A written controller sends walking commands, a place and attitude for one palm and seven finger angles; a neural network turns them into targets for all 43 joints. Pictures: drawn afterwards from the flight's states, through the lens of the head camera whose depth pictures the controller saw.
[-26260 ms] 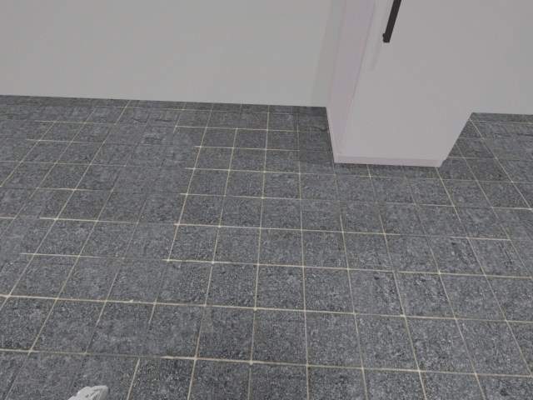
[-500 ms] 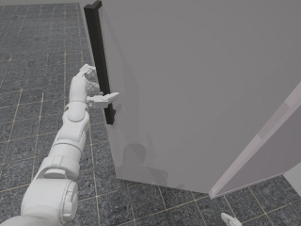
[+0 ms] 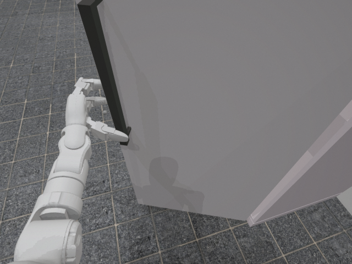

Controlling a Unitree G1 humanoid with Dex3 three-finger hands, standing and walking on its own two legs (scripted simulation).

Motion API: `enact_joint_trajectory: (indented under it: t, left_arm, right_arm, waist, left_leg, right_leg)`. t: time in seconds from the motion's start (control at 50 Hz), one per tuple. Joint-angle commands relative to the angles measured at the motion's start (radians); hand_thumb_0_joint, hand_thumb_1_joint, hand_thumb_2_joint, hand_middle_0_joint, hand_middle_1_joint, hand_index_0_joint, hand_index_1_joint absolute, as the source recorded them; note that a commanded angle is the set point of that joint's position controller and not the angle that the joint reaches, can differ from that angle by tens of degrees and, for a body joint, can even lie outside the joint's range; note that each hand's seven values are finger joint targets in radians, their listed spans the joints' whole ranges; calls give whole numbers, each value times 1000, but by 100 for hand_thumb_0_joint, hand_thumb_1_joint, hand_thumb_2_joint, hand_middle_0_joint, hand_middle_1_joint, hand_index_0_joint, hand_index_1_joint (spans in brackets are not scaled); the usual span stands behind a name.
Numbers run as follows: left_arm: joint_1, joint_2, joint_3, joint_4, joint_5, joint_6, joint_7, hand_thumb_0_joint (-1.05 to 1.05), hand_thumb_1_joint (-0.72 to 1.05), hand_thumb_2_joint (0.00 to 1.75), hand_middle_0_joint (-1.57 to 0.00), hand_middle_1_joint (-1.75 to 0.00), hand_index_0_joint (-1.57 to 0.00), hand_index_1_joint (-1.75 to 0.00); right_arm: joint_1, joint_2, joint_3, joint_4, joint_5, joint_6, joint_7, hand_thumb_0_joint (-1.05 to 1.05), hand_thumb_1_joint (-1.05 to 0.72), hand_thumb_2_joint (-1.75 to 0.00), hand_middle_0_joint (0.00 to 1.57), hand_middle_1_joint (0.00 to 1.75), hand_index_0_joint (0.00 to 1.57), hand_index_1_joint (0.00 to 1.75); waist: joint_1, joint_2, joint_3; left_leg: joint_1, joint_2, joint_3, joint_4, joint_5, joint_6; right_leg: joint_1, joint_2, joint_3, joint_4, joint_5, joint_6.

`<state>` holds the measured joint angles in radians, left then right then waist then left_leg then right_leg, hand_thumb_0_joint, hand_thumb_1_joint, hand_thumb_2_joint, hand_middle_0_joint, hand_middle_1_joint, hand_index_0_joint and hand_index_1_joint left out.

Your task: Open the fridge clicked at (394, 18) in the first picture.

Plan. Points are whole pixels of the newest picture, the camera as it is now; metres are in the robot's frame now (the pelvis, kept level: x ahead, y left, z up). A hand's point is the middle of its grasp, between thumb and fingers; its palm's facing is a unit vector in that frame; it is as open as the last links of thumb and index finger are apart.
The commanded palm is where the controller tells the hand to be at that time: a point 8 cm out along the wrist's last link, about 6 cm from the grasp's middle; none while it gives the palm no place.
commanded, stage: slip the hand off the handle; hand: left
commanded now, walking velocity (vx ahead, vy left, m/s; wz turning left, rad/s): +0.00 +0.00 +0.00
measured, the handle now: (114, 87) +0.47 +0.15 +0.15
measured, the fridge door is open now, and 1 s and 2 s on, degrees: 64 64 64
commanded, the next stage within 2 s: draw the hand back to the body in 1.20 s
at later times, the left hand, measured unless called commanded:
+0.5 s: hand (70, 115) +0.42 +0.25 +0.11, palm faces +0.21 -0.96 -0.20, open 14.7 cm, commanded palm +0.38 +0.30 +0.12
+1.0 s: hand (62, 144) +0.34 +0.25 +0.10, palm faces +0.20 -0.96 -0.19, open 14.7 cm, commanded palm +0.30 +0.29 +0.12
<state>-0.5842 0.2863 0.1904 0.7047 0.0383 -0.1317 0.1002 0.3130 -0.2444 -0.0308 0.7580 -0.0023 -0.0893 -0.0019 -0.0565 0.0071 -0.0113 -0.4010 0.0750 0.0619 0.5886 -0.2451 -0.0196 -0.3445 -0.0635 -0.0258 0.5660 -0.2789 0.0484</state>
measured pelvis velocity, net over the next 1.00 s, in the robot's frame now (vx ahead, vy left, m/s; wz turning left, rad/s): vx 0.01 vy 0.00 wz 0.02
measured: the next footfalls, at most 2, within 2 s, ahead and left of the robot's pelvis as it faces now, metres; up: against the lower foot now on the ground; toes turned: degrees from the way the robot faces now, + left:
none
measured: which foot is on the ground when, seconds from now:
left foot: down 0.00-1.00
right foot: down 0.00-1.00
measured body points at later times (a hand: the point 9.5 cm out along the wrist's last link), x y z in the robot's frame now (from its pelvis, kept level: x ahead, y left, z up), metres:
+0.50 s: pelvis +0.01 -0.02 -0.01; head +0.05 -0.02 +0.44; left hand +0.40 +0.30 +0.12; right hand +0.09 -0.30 -0.12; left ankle +0.03 +0.13 -0.73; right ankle +0.01 -0.15 -0.73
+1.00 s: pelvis +0.01 +0.00 -0.01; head +0.03 +0.00 +0.44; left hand +0.33 +0.30 +0.11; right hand +0.16 -0.24 -0.10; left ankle +0.03 +0.13 -0.73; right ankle +0.01 -0.15 -0.73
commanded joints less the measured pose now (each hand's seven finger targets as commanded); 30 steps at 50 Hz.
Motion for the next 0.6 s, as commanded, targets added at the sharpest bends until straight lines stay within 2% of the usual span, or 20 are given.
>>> enact_joint_trajectory:
  t: [0.0, 0.02, 0.04, 0.06, 0.08, 0.1, 0.12, 0.16, 0.18, 0.2, 0.22, 0.24, 0.26, 0.28, 0.4, 0.46, 0.48, 0.52, 0.54, 0.58]
  left_arm:
    - [-390, 269, 108, -198, -36, -80, -35, 0, -55, 20, -25, -115, -25, -115]
    - [-380, 295, 125, -189, -38, -91, -49, 0, -55, 20, -25, -115, -25, -115]
    - [-398, 290, 114, -200, -44, -104, -65, 0, -55, 20, -25, -115, -25, -115]
    - [-378, 320, 139, -216, -48, -118, -78, 0, -55, 20, -25, -115, -25, -115]
    - [-362, 325, 140, -219, -55, -126, -93, 0, -55, 20, -25, -115, -25, -115]
    - [-357, 334, 148, -206, -61, -131, -108, 0, -55, 20, -25, -115, -25, -115]
    - [-339, 375, 184, -204, -66, -138, -120, 0, -55, 20, -25, -115, -25, -115]
    - [-344, 356, 158, -192, -81, -138, -154, 0, -55, 20, -25, -115, -25, -115]
    - [-346, 383, 177, -169, -87, -135, -167, 0, -55, 20, -25, -115, -25, -115]
    - [-369, 412, 196, -167, -90, -138, -178, 0, -55, 20, -25, -115, -25, -115]
    - [-363, 418, 198, -176, -91, -142, -189, 0, -55, 20, -25, -115, -25, -115]
    - [-390, 412, 187, -185, -96, -145, -199, 0, -55, 20, -25, -115, -25, -115]
    - [-384, 403, 181, -181, -103, -148, -212, 0, -55, 20, -25, -115, -25, -115]
    - [-373, 444, 217, -167, -107, -151, -221, 0, -55, 20, -25, -115, -25, -115]
    - [-355, 508, 258, -102, -119, -155, -284, 0, -55, 20, -25, -115, -25, -115]
    - [-338, 549, 295, -116, -125, -161, -305, 0, -55, 20, -25, -115, -25, -115]
    - [-344, 540, 283, -106, -129, -161, -316, 0, -55, 20, -25, -115, -25, -115]
    - [-260, 471, 248, -156, -146, -163, -336, 0, -55, 20, -25, -115, -25, -115]
    - [-235, 486, 266, -183, -155, -159, -339, 0, -55, 20, -25, -115, -25, -115]
    - [-182, 434, 232, -245, -166, -142, -341, 0, -55, 20, -25, -115, -25, -115]
  right_arm:
    - [11, -156, -54, -112, 11, -34, -19, 0, -90, -90, 20, 30, 20, 30]
    - [13, -157, -55, -113, 12, -32, -23, 0, -90, -90, 20, 30, 20, 30]
    - [16, -157, -54, -114, 14, -35, -24, 0, -90, -90, 20, 30, 20, 30]
    - [18, -157, -58, -116, 15, -37, -24, 0, -90, -90, 20, 30, 20, 30]
    - [16, -158, -58, -119, 16, -37, -26, 0, -90, -90, 20, 30, 20, 30]
    - [19, -159, -58, -115, 18, -39, -28, 0, -90, -90, 20, 30, 20, 30]
    - [23, -164, -61, -115, 18, -38, -31, 0, -90, -90, 20, 30, 20, 30]
    - [18, -162, -57, -113, 27, -41, -33, 0, -90, -90, 20, 30, 20, 30]
    - [19, -166, -56, -111, 29, -42, -37, 0, -90, -90, 20, 30, 20, 30]
    - [25, -171, -58, -105, 29, -43, -40, 0, -90, -90, 20, 30, 20, 30]
    - [23, -170, -58, -113, 31, -44, -43, 0, -90, -90, 20, 30, 20, 30]
    - [25, -169, -57, -110, 32, -47, -44, 0, -90, -90, 20, 30, 20, 30]
    - [30, -167, -57, -107, 33, -51, -45, 0, -90, -90, 20, 30, 20, 30]
    - [37, -174, -58, -105, 32, -52, -48, 0, -90, -90, 20, 30, 20, 30]
    - [45, -182, -53, -109, 36, -55, -57, 0, -90, -90, 20, 30, 20, 30]
    - [51, -186, -55, -119, 35, -55, -58, 0, -90, -90, 20, 30, 20, 30]
    - [50, -186, -52, -121, 37, -54, -59, 0, -90, -90, 20, 30, 20, 30]
    - [41, -181, -55, -149, 40, -59, -56, 0, -90, -90, 20, 30, 20, 30]
    - [42, -184, -58, -151, 42, -58, -55, 0, -90, -90, 20, 30, 20, 30]
    - [27, -178, -56, -172, 48, -57, -52, 0, -90, -90, 20, 30, 20, 30]
  waist:
    - [17, -6, -279]
    - [20, -9, -280]
    - [14, -4, -282]
    - [25, 6, -301]
    - [22, 8, -307]
    - [18, -19, -297]
    - [24, -17, -301]
    - [12, -13, -272]
    - [10, -21, -252]
    - [4, -30, -260]
    - [12, 1, -266]
    - [0, 18, -272]
    - [-1, 6, -283]
    - [6, -5, -290]
    - [8, 9, -288]
    - [16, 28, -327]
    - [8, 30, -308]
    - [23, 37, -338]
    - [29, 43, -350]
    - [35, 61, -340]
  left_leg:
    - [155, -70, -10, -74, 128, 31]
    - [149, -72, -6, -69, 128, 34]
    - [150, -73, -4, -67, 141, 35]
    - [152, -74, 0, -60, 149, 36]
    - [151, -78, 5, -53, 145, 39]
    - [140, -79, 6, -49, 144, 41]
    - [136, -79, 8, -44, 155, 42]
    - [121, -82, 9, -38, 129, 42]
    - [108, -81, 10, -33, 110, 43]
    - [105, -82, 7, -30, 105, 44]
    - [111, -83, 9, -25, 112, 45]
    - [120, -83, 7, -20, 121, 45]
    - [122, -83, 7, -11, 128, 46]
    - [111, -82, 3, -8, 123, 45]
    - [78, -81, -1, 14, 130, 44]
    - [87, -79, -2, 30, 163, 44]
    - [81, -79, -2, 33, 153, 44]
    - [104, -77, -3, 41, 195, 46]
    - [110, -74, -8, 42, 205, 42]
    - [117, -72, -15, 38, 208, 37]
  right_leg:
    - [81, 84, -18, -77, 180, -60]
    - [93, 83, -15, -78, 187, -57]
    - [95, 81, -11, -74, 214, -57]
    - [107, 82, -5, -70, 229, -56]
    - [108, 80, 1, -68, 235, -54]
    - [108, 79, 2, -67, 247, -51]
    - [121, 78, 5, -60, 267, -49]
    - [95, 74, 10, -61, 253, -45]
    - [81, 73, 16, -64, 236, -43]
    - [80, 73, 18, -63, 230, -41]
    - [80, 72, 21, -56, 233, -42]
    - [70, 72, 20, -54, 243, -42]
    - [70, 73, 22, -50, 255, -41]
    - [73, 73, 23, -44, 252, -41]
    - [53, 69, 24, -15, 261, -39]
    - [63, 71, 23, 6, 296, -40]
    - [46, 72, 22, 5, 283, -40]
    - [60, 78, 12, 22, 314, -45]
    - [63, 78, 7, 28, 318, -47]
    - [51, 84, -3, 31, 297, -50]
